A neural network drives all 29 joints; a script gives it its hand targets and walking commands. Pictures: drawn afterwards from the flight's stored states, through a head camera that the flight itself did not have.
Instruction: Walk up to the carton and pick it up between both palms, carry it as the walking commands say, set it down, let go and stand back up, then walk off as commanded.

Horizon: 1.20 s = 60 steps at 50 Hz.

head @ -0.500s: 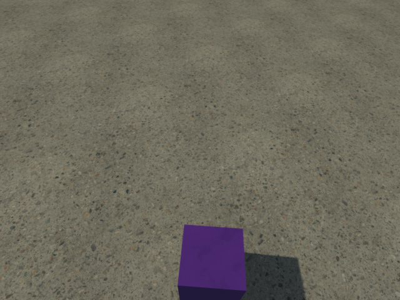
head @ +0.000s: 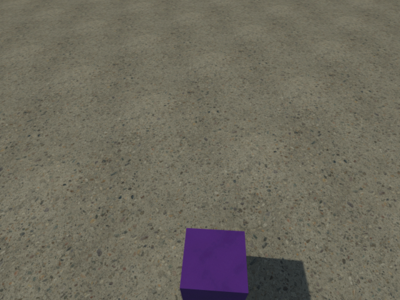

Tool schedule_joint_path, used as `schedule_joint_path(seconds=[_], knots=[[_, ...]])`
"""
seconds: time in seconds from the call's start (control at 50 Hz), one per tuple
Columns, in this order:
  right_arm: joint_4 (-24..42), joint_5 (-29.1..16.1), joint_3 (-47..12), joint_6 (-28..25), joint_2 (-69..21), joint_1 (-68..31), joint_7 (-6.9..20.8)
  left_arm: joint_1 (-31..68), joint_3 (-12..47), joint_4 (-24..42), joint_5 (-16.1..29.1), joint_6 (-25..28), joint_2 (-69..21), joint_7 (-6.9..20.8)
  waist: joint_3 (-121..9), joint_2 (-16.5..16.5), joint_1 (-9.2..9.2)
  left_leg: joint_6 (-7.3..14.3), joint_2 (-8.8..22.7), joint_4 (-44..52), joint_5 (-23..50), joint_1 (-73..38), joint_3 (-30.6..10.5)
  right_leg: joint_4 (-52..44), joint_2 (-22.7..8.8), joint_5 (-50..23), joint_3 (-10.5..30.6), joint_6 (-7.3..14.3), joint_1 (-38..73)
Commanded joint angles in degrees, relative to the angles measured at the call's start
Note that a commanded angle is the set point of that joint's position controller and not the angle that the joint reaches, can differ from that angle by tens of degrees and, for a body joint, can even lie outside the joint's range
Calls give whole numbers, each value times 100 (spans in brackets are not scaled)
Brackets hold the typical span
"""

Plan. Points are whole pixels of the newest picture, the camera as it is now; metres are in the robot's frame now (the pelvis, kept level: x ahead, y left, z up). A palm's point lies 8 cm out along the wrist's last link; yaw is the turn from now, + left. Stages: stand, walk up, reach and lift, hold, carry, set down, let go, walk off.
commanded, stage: stand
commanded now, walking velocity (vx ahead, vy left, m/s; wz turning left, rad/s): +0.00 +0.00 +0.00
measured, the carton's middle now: (213, 268) +0.42 -0.02 -0.65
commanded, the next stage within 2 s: reach and lift in 0.36 s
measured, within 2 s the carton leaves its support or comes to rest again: neither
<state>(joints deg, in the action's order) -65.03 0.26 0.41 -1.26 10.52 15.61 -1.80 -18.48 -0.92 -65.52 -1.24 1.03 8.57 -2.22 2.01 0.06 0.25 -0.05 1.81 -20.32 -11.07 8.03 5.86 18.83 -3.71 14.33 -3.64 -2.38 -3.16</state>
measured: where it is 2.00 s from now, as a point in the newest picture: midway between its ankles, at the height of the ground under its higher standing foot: outside the picture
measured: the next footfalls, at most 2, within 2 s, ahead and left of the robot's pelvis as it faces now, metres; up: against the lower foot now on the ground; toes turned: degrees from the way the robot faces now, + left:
none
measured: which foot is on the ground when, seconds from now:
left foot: down 0.00-1.00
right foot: down 0.00-1.00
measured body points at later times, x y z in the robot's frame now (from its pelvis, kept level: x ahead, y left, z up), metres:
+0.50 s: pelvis -0.03 +0.00 -0.02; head +0.00 +0.00 +0.42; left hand +0.11 +0.24 -0.15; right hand +0.11 -0.25 -0.15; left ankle +0.00 +0.12 -0.75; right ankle -0.05 -0.14 -0.75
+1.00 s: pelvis -0.07 -0.01 -0.07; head +0.07 +0.00 +0.36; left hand +0.14 +0.22 -0.19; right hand +0.15 -0.23 -0.18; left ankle +0.00 +0.12 -0.75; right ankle -0.05 -0.14 -0.75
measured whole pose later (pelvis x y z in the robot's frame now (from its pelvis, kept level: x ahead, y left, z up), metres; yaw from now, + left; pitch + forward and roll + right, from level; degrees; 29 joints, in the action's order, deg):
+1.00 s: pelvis -0.07 -0.01 -0.07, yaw +1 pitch +17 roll +0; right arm -24.9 0.5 4.3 26.1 9.1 -2.5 1.8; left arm 1.3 -5.1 -22.9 -1.2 -28.1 10.0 2.3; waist -0.8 -0.6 0.5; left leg 0.0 3.5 -52.2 -17.9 51.8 3.1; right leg 54.4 -2.8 24.0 -1.9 -1.0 -47.8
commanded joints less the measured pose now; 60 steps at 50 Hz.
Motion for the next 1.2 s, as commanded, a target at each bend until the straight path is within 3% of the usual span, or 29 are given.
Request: schedule_joint_path(seconds=[0.0,0.34,0.36,0.38,0.4,0.42,0.46,0.5,0.56,0.64,0.7,0.78,0.84,0.94,1.04,1.18], knots=[[34,4,49,-20,441,380,-7,-428,-69,39,1,27,512,-10,264,-124,30,66,476,274,799,-197,-467,-370,-444,-1155,315,179,-568],[6,12,12,-42,425,487,-7,-490,-91,65,1,27,497,5,308,-71,18,59,502,355,572,-67,-528,-348,-404,-830,315,172,-658],[2017,-380,-316,78,1149,-1523,57,1521,41,2075,668,-182,1126,5,-1157,21,-205,158,-195,-528,-1268,1367,7,600,314,1313,411,597,-2239],[3433,-456,-179,478,893,-3534,-12,3531,372,3948,561,-621,1016,-88,-939,-20,192,86,-33,-950,-1372,1344,-189,892,249,1313,421,564,-2655],[2996,-428,-79,1018,1026,-2943,-5,3674,371,3561,480,-1080,1042,-135,-907,-159,138,137,-33,-1113,-1562,1645,-179,957,223,1472,295,553,-2550],[2995,-393,-50,1526,1099,-2788,44,3080,135,3193,577,-1605,1155,-107,-1059,-207,135,190,-13,-1127,-1520,1433,-111,985,212,1726,50,506,-3086],[2724,-254,-89,2646,965,-2016,158,2066,164,2690,714,-2808,943,-7,-613,-137,-58,197,-38,-1323,-1214,1337,-138,1066,283,1696,145,657,-3406],[2392,-412,-111,3664,747,-1154,254,1267,120,2540,614,-3828,737,32,-487,41,-237,202,-88,-1170,-449,1231,-345,1078,384,835,211,648,-3236],[2728,-276,-36,4225,693,-740,365,704,114,2927,385,-4440,416,126,-1077,-13,-114,266,-263,-1222,1349,609,-631,1197,712,-753,208,598,-2945],[3564,286,398,3695,453,-1259,481,1351,-154,3806,120,-3864,526,299,-1298,9,-17,229,-249,-1400,1956,638,-760,1315,628,-1321,409,439,-3004],[3978,352,540,3087,434,-1599,528,1707,-409,4369,-117,-3259,455,313,-2018,188,-57,49,-310,-2008,2299,845,-788,1926,602,-1468,408,385,-3499],[4237,269,668,2465,445,-1561,474,1710,-492,4683,-164,-2673,414,337,-2818,144,-16,-87,-403,-2745,2653,1064,-783,2606,645,-1642,328,352,-4221],[4382,148,613,2490,416,-1574,414,1714,-507,4749,-52,-2684,450,393,-3011,113,37,-88,-412,-2921,2086,1328,-692,2752,655,-1301,238,329,-4329],[4474,24,513,2727,316,-1641,344,1965,-541,4788,5,-2889,580,455,-2476,31,65,-42,-376,-2863,572,1874,-494,2666,595,-44,199,270,-4381],[4571,-68,523,2746,302,-2850,227,3112,-666,4574,26,-2889,818,527,-1879,-107,13,5,-334,-3014,-693,2598,-376,2739,501,1014,257,198,-4606],[3993,-218,705,2863,518,-4428,119,4726,-780,3891,199,-2941,1079,496,-2174,-92,6,-12,-291,-3235,-1222,2999,-308,2917,506,1469,217,173,-4701]])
